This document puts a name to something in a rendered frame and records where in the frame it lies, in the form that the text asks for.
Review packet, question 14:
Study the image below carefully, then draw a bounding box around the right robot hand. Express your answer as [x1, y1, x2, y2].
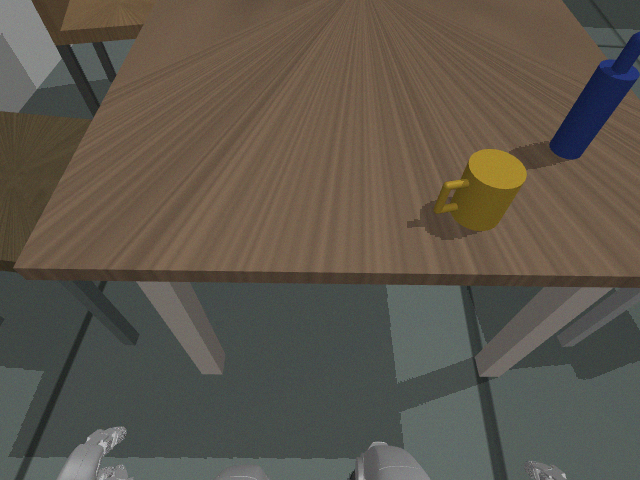
[524, 461, 567, 480]

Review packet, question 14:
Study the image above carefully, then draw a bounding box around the table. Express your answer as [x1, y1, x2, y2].
[13, 0, 640, 377]

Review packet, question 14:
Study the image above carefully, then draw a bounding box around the left robot hand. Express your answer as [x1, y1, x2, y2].
[56, 426, 134, 480]

